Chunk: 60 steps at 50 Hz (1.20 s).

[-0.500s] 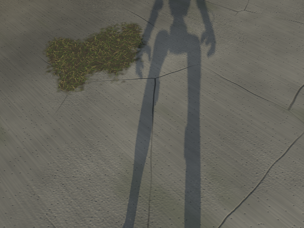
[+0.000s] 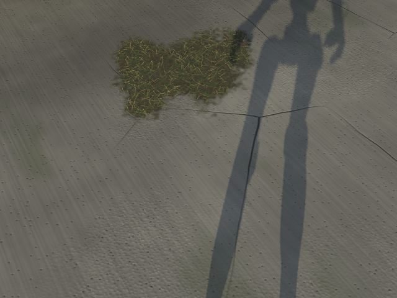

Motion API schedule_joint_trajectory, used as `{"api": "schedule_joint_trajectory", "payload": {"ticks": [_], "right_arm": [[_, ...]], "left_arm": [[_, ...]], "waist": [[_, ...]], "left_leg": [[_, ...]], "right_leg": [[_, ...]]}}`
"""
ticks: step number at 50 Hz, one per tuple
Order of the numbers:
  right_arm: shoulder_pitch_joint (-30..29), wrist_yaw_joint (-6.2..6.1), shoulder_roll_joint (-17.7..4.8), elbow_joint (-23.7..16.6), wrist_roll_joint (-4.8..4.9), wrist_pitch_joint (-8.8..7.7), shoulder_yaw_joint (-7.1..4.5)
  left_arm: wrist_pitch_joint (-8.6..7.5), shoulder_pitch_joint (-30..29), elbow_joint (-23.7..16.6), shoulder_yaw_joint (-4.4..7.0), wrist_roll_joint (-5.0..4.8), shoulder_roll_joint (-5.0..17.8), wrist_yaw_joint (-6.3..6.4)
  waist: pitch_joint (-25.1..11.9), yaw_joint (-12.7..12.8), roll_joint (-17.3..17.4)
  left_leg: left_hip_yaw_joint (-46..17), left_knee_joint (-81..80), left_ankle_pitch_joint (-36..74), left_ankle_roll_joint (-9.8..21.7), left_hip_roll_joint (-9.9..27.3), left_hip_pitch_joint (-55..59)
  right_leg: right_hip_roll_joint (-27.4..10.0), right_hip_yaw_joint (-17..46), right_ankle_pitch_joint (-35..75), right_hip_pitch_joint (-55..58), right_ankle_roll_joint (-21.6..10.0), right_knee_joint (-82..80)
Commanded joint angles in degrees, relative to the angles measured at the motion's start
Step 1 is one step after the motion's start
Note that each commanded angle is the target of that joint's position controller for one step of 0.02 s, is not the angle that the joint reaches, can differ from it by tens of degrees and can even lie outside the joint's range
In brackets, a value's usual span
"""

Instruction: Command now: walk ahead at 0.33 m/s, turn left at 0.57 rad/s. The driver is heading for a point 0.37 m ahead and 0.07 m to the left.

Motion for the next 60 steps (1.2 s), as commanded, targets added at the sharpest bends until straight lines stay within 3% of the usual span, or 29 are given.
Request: {"api": "schedule_joint_trajectory", "payload": {"ticks": [1,4,6,7,8,9,10,11,13,19,23,26,28,30,31,32,33,34,35,37,39,42,46,48,49,50,51,53,60], "right_arm": [[0.4,-0.5,-9.7,-4.4,0.19,-0.46,-2.62],[0.2,-0.21,-9.2,-5.1,0.3,0.13,-2.39],[-1.7,-0.11,-7.4,-5.9,0.54,0.6,-1.7],[-3.1,-0.05,-4.4,-6.9,0.63,0.52,-0.78],[-1.8,0.21,-0.1,-7.8,1.19,0.09,0.26],[-3.7,0.61,-4.3,-10.4,0.82,-0.98,-0.41],[-3.2,1.0,-7.1,-9.8,0.45,-1.32,-1.1],[-1.5,1.3,-7.7,-8.3,0.25,-1.23,-1.48],[-1.1,1.85,-6.4,-7.7,0.16,-1.26,-1.41],[-5.5,2.46,-3.5,-10.0,0.77,-1.03,-0.64],[-11.8,4.0,-1.3,-12.1,0.66,-1.36,0.43],[-13.8,5.24,-0.5,-13.3,0.6,-1.87,0.7],[-9.5,5.41,-3.3,-12.7,0.15,-2.05,-0.53],[4.3,4.19,-8.1,-8.5,-0.23,-1.84,-2.9],[10.8,2.52,-12.8,-7.4,-1.49,-1.18,-3.53],[8.5,2.5,-14.9,-8.2,-2.37,-1.39,-2.36],[10.1,2.88,-10.4,-7.8,-2.07,-0.87,-1.78],[5.6,3.26,-8.7,-6.9,-1.25,-0.97,-0.97],[1.4,3.23,-6.6,-6.6,-0.37,-1.14,-0.35],[-4.4,3.34,-5.7,-6.4,-1.09,-1.26,-0.03],[-7.2,3.46,-6.0,-5.7,-2.02,-1.87,-0.26],[-7.9,2.77,-4.9,-3.7,-1.95,-2.02,0.06],[-6.9,2.0,-4.4,-1.2,-1.88,-0.78,0.5],[-7.2,2.03,-2.1,-0.2,-1.43,-0.42,1.49],[-4.7,2.07,-0.5,1.1,-1.7,-0.48,2.1],[-0.8,2.06,-1.0,1.8,-2.17,-0.6,1.83],[1.4,1.68,0.2,2.2,-1.81,-0.43,1.94],[-3.0,0.89,-3.0,2.5,-1.47,0.5,1.15],[-2.4,0.61,-2.1,6.4,-0.95,0.4,0.88]], "left_arm": [[-2.14,-1.3,-4.0,1.34,-0.47,5.1,-0.54],[-3.48,0.3,-4.3,1.64,-1.2,5.3,-1.13],[-4.01,6.0,-2.8,2.35,-1.36,5.9,-1.1],[-4.03,12.4,-1.4,3.3,-0.85,8.8,-0.65],[-3.48,15.9,-1.1,3.98,0.48,12.7,-0.35],[-3.6,14.4,-1.5,4.54,1.56,14.1,-0.93],[-3.73,11.3,-2.9,3.86,0.54,10.8,-0.73],[-3.62,9.5,-3.5,3.13,-0.31,8.1,-0.55],[-3.32,8.9,-3.8,2.52,-0.07,7.1,-0.43],[-3.51,13.0,-2.4,2.24,0.8,7.1,-0.86],[-2.74,14.7,-1.5,2.26,0.12,8.5,-0.72],[-1.56,16.5,-0.1,2.47,-1.11,10.2,-0.85],[-1.16,16.2,0.1,2.99,-2.03,12.1,-0.74],[-1.56,15.4,-0.5,2.62,-2.1,11.2,-0.53],[-2.49,15.8,-3.2,0.93,0.77,6.2,-0.86],[-3.24,25.4,-2.2,-1.24,0.64,2.7,-2.28],[-3.06,20.7,-0.3,0.74,-1.11,9.2,-2.56],[-2.48,14.8,-2.8,0.73,-2.38,8.9,-2.41],[-1.91,12.4,-2.9,0.35,-1.54,7.3,-1.53],[0.35,14.6,-1.7,0.63,-0.69,6.5,-0.41],[1.63,18.0,-0.8,0.43,-0.27,4.3,0.26],[2.05,14.6,-1.7,0.08,0.47,3.3,0.77],[2.39,10.0,-2.8,0.29,0.28,4.2,0.34],[2.16,10.3,-2.6,0.27,1.23,3.8,-0.12],[1.92,9.9,-3.3,0.37,1.89,5.1,-0.17],[1.8,8.1,-4.7,1.05,1.7,9.5,0.13],[1.83,4.9,-4.1,0.89,1.25,8.2,-0.01],[1.31,3.2,-4.3,-0.17,1.46,3.6,-0.63],[0.17,6.3,-2.2,-0.3,0.33,3.5,-0.27]], "waist": [[-5.9,0.1,8.0],[-4.7,1.4,8.5],[-3.8,5.1,6.9],[-5.2,7.6,2.8],[-6.2,6.7,-8.8],[-0.7,5.5,-13.1],[2.0,4.5,-10.7],[2.7,3.9,-9.2],[2.8,3.7,-7.7],[3.7,5.7,-6.4],[6.7,7.8,-6.0],[6.8,7.4,-6.4],[2.4,3.8,-8.7],[-5.5,-4.1,-6.7],[-14.7,-4.9,4.2],[-28.7,0.2,14.4],[-31.3,-4.3,5.4],[-20.8,-2.7,6.2],[-13.9,-0.7,1.9],[-8.1,3.7,3.6],[-7.5,6.1,5.0],[-7.3,5.3,6.2],[-5.2,3.4,6.6],[-3.2,4.6,4.9],[-1.7,4.0,2.1],[0.0,0.3,-5.3],[-0.8,-2.2,-12.7],[2.1,0.2,-9.7],[-2.1,2.1,-2.0]], "left_leg": [[-19.7,-11.1,-23.6,8.1,14.3,6.8],[-21.3,-9.8,-26.2,7.6,13.3,4.1],[-19.8,-5.7,-28.5,5.0,9.9,-2.9],[-15.5,4.0,-30.1,1.7,6.6,-11.8],[-3.6,20.6,-27.5,-1.2,-0.6,-22.0],[-2.6,28.9,-24.9,-1.2,3.0,-31.4],[-3.0,33.6,-20.6,-1.9,5.7,-33.4],[-2.4,35.9,-16.6,-2.8,6.5,-33.2],[-1.0,39.1,-10.0,-4.0,8.2,-31.4],[2.0,35.2,2.5,-6.1,9.8,-28.0],[6.5,21.4,6.4,-5.5,10.1,-22.3],[10.5,13.6,2.0,-3.6,7.7,-14.7],[11.9,9.6,-0.9,-0.9,4.2,-5.8],[10.1,1.2,13.2,2.7,3.2,16.2],[-4.7,8.2,40.9,6.9,16.6,36.6],[-28.0,8.0,53.9,20.1,34.4,50.7],[-22.8,4.9,47.6,17.8,29.9,44.2],[-13.9,3.3,43.4,14.9,26.3,36.9],[-9.8,0.9,36.6,11.9,22.6,27.7],[-3.5,-4.3,30.4,10.1,19.1,10.5],[0.2,-6.8,28.6,10.6,17.8,2.9],[1.5,-7.7,20.9,9.9,17.3,1.7],[-1.2,-8.8,-3.3,8.1,17.2,0.8],[-0.8,-6.5,-14.9,4.3,14.4,-1.6],[0.0,-4.0,-18.4,1.0,12.0,-2.6],[3.4,1.1,-20.2,-2.1,7.3,-2.7],[6.7,2.0,-15.1,-3.8,5.6,4.5],[6.4,2.9,-9.7,-3.9,6.4,9.3],[4.7,2.6,0.4,-3.6,8.1,9.6]], "right_leg": [[1.7,-1.5,0.7,2.2,-0.3,-5.0],[2.6,-2.6,-0.3,9.2,-1.8,-11.2],[0.9,-3.2,3.2,21.1,-3.4,-19.7],[-7.1,3.2,-0.7,31.2,-5.9,-22.7],[-18.4,18.9,-14.1,37.6,-10.4,-28.0],[-24.1,31.0,-23.9,33.3,-14.5,-31.6],[-22.6,27.8,-24.7,31.9,-14.4,-31.9],[-19.3,21.9,-20.0,31.8,-12.1,-31.9],[-15.9,12.6,-8.6,30.1,-9.9,-32.7],[-12.8,-3.7,11.6,27.7,-10.2,-33.7],[-13.0,-9.4,17.0,27.4,-9.7,-33.2],[-13.8,-11.5,31.7,28.7,-9.4,-29.0],[-14.1,-12.2,49.7,31.1,-8.2,-21.3],[-10.8,-15.1,49.9,24.6,-4.8,-3.6],[-6.8,-14.9,14.0,8.2,-2.0,15.6],[-0.2,-6.1,-27.4,-4.8,0.4,33.9],[-2.5,0.7,-23.9,-2.7,0.3,35.7],[-4.4,-1.7,-20.4,-6.8,0.1,33.5],[-5.9,-2.7,-16.2,-6.8,0.4,28.7],[-6.7,-3.4,-10.5,2.9,1.3,23.7],[-5.4,-4.8,-7.1,9.1,2.2,19.1],[-5.4,-4.2,-2.4,11.2,1.9,8.4],[-4.1,-4.7,2.6,15.2,0.5,-2.4],[-2.8,-5.8,7.3,21.1,-1.1,-11.7],[-5.6,-2.3,12.6,22.7,-2.3,-16.0],[-10.2,2.1,16.0,20.7,-4.5,-18.1],[-10.7,3.2,1.6,12.6,-6.8,-21.0],[-6.7,0.9,-8.9,6.9,-4.3,-22.8],[-3.9,-3.0,10.9,16.9,-3.5,-15.9]]}}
